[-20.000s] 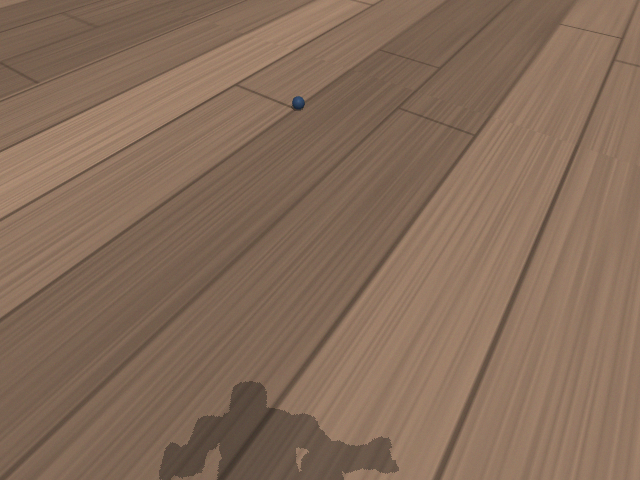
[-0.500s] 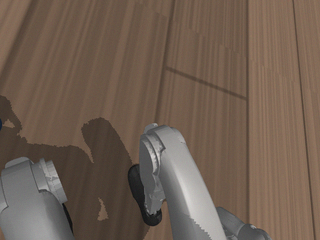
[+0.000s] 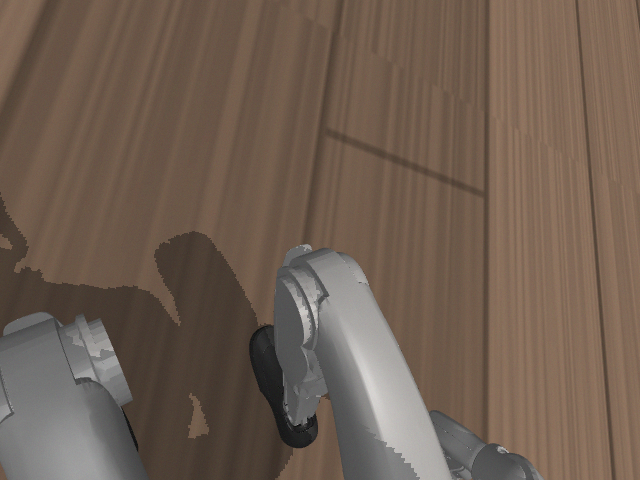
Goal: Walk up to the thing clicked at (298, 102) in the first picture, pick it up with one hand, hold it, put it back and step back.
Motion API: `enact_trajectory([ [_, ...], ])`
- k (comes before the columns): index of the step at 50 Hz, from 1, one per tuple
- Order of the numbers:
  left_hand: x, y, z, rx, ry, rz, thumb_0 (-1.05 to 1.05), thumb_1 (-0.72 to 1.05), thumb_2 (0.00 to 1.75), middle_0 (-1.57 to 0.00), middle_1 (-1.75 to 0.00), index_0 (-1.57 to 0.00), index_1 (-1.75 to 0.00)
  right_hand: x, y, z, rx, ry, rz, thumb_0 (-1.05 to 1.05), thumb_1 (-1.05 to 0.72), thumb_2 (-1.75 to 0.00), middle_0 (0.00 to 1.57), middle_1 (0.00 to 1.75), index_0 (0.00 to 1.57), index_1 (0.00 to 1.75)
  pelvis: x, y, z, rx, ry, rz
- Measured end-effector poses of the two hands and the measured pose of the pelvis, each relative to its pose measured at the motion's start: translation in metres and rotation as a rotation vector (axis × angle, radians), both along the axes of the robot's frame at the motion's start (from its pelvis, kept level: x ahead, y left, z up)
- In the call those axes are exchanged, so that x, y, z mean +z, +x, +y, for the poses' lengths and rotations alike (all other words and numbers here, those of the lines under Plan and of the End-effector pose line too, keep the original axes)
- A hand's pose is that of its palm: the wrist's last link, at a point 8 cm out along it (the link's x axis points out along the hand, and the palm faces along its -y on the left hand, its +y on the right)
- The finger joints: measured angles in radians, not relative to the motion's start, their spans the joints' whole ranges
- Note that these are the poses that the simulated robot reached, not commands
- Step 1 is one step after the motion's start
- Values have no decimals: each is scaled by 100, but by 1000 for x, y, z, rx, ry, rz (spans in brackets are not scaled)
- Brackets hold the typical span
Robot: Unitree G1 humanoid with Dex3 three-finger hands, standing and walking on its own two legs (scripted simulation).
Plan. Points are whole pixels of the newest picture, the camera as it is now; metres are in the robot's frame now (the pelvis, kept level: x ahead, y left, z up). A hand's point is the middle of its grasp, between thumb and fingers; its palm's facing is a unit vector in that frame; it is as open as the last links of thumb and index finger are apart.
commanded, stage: close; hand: left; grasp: from above
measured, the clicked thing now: out of the picture +0.42 +0.30 -0.27
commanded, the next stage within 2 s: settle in 1.40 s
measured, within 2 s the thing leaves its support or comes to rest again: leaves its support in 1.82 s
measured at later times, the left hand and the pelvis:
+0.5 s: hand out of the picture +0.40 +0.31 -0.24, palm faces -0.44 -0.11 -0.89, open 11.9 cm; pelvis +0.00 +0.00 +0.00, yaw +0 degrees
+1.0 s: hand out of the picture +0.40 +0.31 -0.24, palm faces -0.44 -0.11 -0.89, open 10.5 cm; pelvis +0.00 +0.00 +0.00, yaw +0 degrees
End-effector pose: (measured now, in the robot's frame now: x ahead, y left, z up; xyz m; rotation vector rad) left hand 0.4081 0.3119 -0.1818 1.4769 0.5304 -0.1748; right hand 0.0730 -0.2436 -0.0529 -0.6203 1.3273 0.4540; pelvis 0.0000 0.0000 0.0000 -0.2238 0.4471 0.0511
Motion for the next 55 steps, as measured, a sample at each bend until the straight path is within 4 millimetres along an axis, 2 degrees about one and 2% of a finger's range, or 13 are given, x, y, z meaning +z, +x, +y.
enact_trajectory([
  [11,1,4,0,15,7,6,0,-36,97,-16,-111,-18,-109,3,0,0,1,-3,-7,1,-91,-90,20,30,20,30,1,0,0,-3,-3,3],
  [24,-1,0,1,2,-5,12,0,-24,91,-24,-107,-26,-105,3,-5,3,3,4,4,1,-91,-90,20,30,20,30,2,-1,0,-3,-4,-4],
  [45,-5,-4,3,8,-7,22,0,-6,80,-39,-98,-42,-95,6,1,1,10,-11,-6,1,-91,-90,20,30,20,30,3,-1,1,-2,-5,-1],
  [55,-4,-7,2,2,-5,6,1,-2,75,-48,-95,-45,-88,6,3,2,12,-11,-10,1,-91,-90,20,30,20,30,4,-2,1,-1,-8,-1],
])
